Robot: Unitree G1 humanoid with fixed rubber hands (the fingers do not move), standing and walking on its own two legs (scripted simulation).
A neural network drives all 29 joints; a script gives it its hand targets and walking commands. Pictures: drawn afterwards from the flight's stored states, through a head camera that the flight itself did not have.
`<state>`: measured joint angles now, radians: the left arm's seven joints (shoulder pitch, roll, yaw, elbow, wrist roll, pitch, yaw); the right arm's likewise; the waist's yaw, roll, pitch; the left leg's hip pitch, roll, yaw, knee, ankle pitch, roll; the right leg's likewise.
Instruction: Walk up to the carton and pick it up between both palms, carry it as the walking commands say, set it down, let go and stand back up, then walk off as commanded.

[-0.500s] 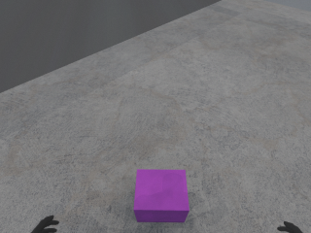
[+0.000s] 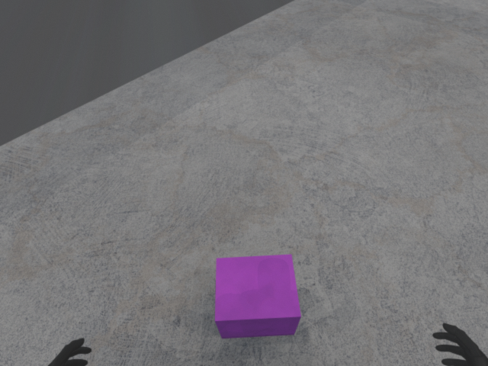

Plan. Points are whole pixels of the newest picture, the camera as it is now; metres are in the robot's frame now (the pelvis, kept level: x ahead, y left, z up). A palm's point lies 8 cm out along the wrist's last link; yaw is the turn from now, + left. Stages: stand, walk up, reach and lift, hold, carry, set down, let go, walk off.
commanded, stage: walk up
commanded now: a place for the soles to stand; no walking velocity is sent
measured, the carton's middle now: (256, 297) +0.44 +0.00 -0.64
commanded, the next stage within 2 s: reach and lift in 1.70 s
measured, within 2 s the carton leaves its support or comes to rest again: neither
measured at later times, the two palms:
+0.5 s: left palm out of the picture +0.14 +0.31 -0.08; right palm out of the picture +0.07 -0.31 -0.09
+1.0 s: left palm out of the picture +0.11 +0.30 -0.09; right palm out of the picture +0.08 -0.34 -0.07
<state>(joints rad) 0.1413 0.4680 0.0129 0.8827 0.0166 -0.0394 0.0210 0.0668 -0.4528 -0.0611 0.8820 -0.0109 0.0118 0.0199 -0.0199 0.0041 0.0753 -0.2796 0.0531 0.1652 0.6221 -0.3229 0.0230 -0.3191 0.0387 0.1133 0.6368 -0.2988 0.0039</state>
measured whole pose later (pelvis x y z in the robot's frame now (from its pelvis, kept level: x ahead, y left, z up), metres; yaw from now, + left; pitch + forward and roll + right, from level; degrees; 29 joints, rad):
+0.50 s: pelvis +0.00 +0.01 +0.01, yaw -5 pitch -2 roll +0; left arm 0.12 0.41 0.01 0.97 0.01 -0.05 0.00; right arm 0.11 -0.41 -0.02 0.99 -0.01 -0.01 0.03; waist -0.01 0.01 0.04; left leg -0.17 0.02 0.15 0.45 -0.25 0.04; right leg -0.21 0.01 0.00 0.46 -0.21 -0.01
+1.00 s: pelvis -0.01 -0.01 +0.02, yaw -4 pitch -2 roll +0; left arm 0.07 0.41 0.03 1.04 0.02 0.02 -0.03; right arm 0.05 -0.43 -0.03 1.05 0.00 -0.02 -0.01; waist 0.00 -0.02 0.07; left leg -0.15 0.03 0.13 0.37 -0.19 0.02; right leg -0.19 0.02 -0.01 0.38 -0.16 -0.03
